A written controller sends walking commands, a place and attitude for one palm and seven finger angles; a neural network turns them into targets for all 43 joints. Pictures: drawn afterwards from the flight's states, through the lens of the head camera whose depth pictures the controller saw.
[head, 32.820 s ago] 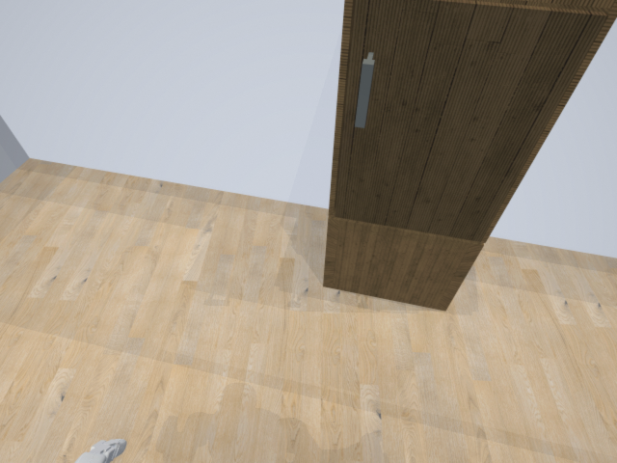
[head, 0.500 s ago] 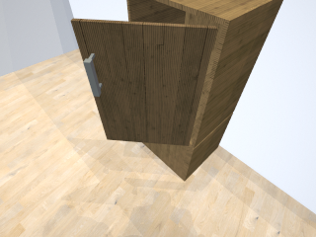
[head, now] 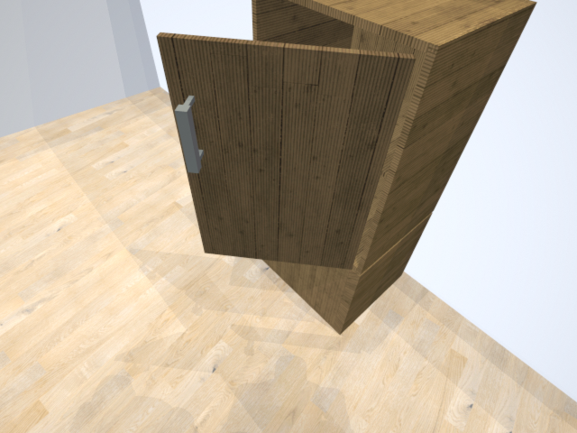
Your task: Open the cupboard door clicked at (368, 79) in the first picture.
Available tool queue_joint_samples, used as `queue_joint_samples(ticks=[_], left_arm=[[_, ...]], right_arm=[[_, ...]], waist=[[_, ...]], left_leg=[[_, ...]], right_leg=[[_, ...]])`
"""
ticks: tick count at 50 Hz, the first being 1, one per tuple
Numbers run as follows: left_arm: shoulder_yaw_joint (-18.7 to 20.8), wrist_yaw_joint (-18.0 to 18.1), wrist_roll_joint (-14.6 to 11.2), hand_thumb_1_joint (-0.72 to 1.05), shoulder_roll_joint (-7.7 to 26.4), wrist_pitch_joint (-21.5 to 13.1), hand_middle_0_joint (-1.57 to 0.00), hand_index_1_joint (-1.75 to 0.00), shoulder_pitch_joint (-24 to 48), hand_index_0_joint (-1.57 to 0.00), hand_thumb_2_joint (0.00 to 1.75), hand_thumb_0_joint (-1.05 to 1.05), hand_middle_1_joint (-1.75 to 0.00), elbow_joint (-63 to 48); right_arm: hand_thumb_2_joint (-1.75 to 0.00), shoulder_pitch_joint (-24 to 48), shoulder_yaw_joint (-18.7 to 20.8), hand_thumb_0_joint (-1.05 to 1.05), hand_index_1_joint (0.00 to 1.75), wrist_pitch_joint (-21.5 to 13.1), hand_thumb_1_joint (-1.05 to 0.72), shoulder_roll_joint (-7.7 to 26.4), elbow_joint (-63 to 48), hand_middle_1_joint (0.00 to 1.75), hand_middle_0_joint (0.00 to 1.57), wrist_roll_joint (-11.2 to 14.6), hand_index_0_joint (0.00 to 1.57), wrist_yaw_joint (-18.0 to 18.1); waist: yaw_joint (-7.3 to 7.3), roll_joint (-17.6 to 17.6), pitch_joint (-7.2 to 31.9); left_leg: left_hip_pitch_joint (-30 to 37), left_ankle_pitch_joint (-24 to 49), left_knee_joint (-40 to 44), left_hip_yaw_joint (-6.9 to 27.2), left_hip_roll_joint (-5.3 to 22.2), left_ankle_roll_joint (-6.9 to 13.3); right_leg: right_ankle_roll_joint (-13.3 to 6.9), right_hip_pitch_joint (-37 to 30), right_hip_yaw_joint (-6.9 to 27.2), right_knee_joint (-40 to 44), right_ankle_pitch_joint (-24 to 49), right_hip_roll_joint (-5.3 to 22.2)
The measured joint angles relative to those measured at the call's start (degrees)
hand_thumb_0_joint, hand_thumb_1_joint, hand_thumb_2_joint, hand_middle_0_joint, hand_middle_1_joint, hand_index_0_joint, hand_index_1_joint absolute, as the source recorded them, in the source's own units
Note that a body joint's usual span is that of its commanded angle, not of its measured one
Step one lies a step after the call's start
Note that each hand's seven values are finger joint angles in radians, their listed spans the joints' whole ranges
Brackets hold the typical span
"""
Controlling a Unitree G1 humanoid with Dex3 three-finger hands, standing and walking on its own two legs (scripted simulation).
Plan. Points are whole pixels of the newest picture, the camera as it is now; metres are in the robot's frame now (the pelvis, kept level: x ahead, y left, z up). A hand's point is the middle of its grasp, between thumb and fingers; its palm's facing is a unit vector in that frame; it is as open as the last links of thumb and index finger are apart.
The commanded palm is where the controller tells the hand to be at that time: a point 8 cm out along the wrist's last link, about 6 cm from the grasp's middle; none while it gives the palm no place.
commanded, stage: shuffle to correct the standing spot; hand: left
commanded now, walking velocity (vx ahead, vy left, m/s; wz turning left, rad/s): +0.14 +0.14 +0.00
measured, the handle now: (192, 135) +0.61 +0.23 +0.08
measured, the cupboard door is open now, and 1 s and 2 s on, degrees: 41 41 41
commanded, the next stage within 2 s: come to a stop and stand still in 0.08 s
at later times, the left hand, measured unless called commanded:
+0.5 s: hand out of the picture +0.10 +0.20 -0.17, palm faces -0.01 -0.98 -0.21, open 7.3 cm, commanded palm none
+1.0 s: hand out of the picture +0.02 +0.19 -0.17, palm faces +0.00 -0.97 -0.23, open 7.4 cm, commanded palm none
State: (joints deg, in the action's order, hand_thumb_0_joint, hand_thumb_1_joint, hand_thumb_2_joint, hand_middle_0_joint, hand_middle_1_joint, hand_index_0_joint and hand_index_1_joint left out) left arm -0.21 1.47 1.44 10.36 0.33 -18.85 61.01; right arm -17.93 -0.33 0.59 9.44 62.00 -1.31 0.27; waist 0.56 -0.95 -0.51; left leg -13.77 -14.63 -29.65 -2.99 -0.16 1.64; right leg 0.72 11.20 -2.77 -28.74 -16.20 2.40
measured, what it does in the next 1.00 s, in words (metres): steps on the spot: right foot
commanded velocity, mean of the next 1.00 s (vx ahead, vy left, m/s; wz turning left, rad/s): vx -0.01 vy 0.00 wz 0.00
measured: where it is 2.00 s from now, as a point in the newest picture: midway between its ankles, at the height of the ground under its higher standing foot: outside the picture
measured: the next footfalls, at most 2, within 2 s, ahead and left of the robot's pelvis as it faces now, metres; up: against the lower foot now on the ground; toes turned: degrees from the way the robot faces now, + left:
right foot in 0.38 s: +0.12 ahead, -0.09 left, +0.00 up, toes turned -3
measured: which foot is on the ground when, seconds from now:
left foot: down 0.00-1.00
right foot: down 0.00-0.14, up 0.16-0.36, down 0.38-1.00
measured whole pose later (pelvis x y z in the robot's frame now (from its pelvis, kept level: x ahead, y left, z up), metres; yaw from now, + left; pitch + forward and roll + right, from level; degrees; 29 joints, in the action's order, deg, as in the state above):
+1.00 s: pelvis +0.02 +0.01 +0.00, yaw +0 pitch -3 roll +1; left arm -1.3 2.1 1.0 9.3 0.1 -17.8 62.4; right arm -16.3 -0.2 0.0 10.1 59.6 -1.1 1.0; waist -0.2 1.1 -0.8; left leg -9.1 -15.7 -27.6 -4.4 -2.0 2.7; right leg -2.0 14.9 -4.8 -28.7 -11.1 1.2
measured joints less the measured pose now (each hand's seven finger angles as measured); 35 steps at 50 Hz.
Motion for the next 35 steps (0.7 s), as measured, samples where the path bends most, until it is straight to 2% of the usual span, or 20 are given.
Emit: queue_joint_samples(ticks=[4, 6, 8, 10, 13, 15, 19, 21, 25, 35], left_arm=[[0.7, -0.1, 0.0, 0.91, -0.4, 0.1, -0.20, -0.30, -1.8, -0.20, 0.90, 0.01, -0.30, -0.3], [1.1, 0.0, 0.1, 0.90, -0.2, 0.4, -0.20, -0.30, -2.5, -0.20, 0.90, 0.01, -0.30, -0.1], [1.4, -0.1, 0.2, 0.90, -0.1, 0.8, -0.20, -0.30, -2.9, -0.20, 0.90, 0.01, -0.30, 0.0], [1.4, 0.0, 0.5, 0.91, -0.2, 1.2, -0.20, -0.30, -2.8, -0.20, 0.90, 0.01, -0.30, 0.3], [1.3, 0.0, 0.3, 0.91, -0.5, 0.9, -0.20, -0.30, -1.0, -0.20, 0.90, 0.01, -0.30, 0.2], [1.2, 0.1, -0.2, 0.91, -0.7, 0.6, -0.20, -0.30, 0.9, -0.20, 0.90, 0.01, -0.30, -0.4], [1.2, 0.6, -0.5, 0.92, -0.4, -0.4, -0.20, -0.30, 4.4, -0.20, 0.90, 0.01, -0.30, -2.0], [1.2, 0.8, -0.6, 0.93, -0.6, -0.7, -0.20, -0.30, 5.6, -0.20, 0.90, 0.01, -0.30, -1.8], [0.7, 0.7, -0.7, 0.93, -1.0, -0.6, -0.20, -0.30, 6.7, -0.20, 0.90, 0.01, -0.30, -2.2], [0.5, 1.1, -0.6, 0.94, -0.7, -0.2, -0.20, -0.30, 6.3, -0.20, 0.90, 0.00, -0.30, -1.4]], right_arm=[[-0.90, -1.2, 0.3, 0.00, 0.30, 0.4, -0.91, 0.1, -0.2, 0.30, 0.20, -0.2, 0.20, -0.3], [-0.90, -1.6, 0.4, 0.00, 0.30, 0.1, -0.91, -0.1, -0.4, 0.30, 0.20, -0.2, 0.20, -0.3], [-0.90, -2.1, 0.4, 0.00, 0.30, -0.6, -0.91, -0.3, -0.8, 0.30, 0.20, -0.2, 0.20, -0.3], [-0.90, -2.4, 0.4, 0.00, 0.30, -1.4, -0.91, -0.4, -1.4, 0.30, 0.20, -0.2, 0.20, 0.2], [-0.90, -2.9, 0.0, 0.00, 0.30, -2.4, -0.91, -1.0, -1.6, 0.30, 0.20, -0.3, 0.20, 0.9], [-0.90, -2.9, -0.4, 0.00, 0.30, -2.5, -0.91, -1.6, -1.2, 0.30, 0.20, -0.2, 0.20, 1.3], [-0.89, -2.4, -0.8, 0.00, 0.30, -2.3, -0.91, -2.9, 0.1, 0.30, 0.20, 0.5, 0.20, 1.7], [-0.89, -1.3, -0.6, 0.00, 0.30, -1.9, -0.91, -3.0, 0.8, 0.30, 0.20, 0.7, 0.20, 1.8], [-0.89, 1.0, 0.0, 0.00, 0.30, -1.4, -0.91, -3.0, 0.8, 0.30, 0.20, 0.4, 0.20, 2.1], [-0.89, 2.5, 0.1, 0.01, 0.30, -1.5, -0.93, -1.6, 2.1, 0.30, 0.20, 0.4, 0.20, 1.6]], waist=[[0.41, -0.1, 0.3], [0.59, -1.0, 0.2], [0.58, -1.8, 0.1], [0.51, -1.8, -0.2], [-0.38, -1.0, -1.3], [-0.79, -0.6, -2.2], [-0.53, -1.5, -3.4], [-0.37, -0.6, -3.6], [-1.06, 0.7, -2.8], [-0.57, 0.1, -1.3]], left_leg=[[-1.0, -2.2, -2.9, 0.0, -0.1, 0.2], [-0.5, -2.9, -3.3, -0.6, -0.7, 0.9], [-0.1, -3.7, -3.2, -1.2, -1.5, 1.7], [0.7, -4.0, -2.3, -2.1, -1.7, 2.5], [2.6, -2.9, 0.7, -2.4, -1.9, 3.2], [3.9, -1.9, 2.7, -2.1, -2.2, 3.2], [4.9, -2.2, 2.8, -2.3, -3.6, 2.7], [5.1, -3.2, 1.9, -2.5, -3.1, 2.4], [5.4, -2.8, 3.0, -2.7, -2.6, 2.1], [7.2, -1.4, 5.7, -2.7, -1.9, 1.3]], right_leg=[[0.5, 0.1, -0.2, -1.3, -1.5, 0.3], [0.8, 0.0, 0.3, -2.3, -2.5, 1.0], [-0.6, 0.8, 0.9, -4.5, -5.0, 1.7], [-1.7, 3.5, 0.8, -11.2, -10.2, 1.5], [-2.3, 7.6, -0.5, -19.2, -13.0, 0.7], [-1.8, 8.1, -1.4, -16.4, -10.1, 0.4], [-1.3, 5.1, -0.9, -2.5, 4.1, 0.5], [-1.3, 4.3, -0.6, -1.6, 3.8, -0.1], [-1.3, 4.2, -0.4, -0.9, 3.1, -0.7], [-2.0, 2.6, -0.5, 1.8, 4.5, -1.6]])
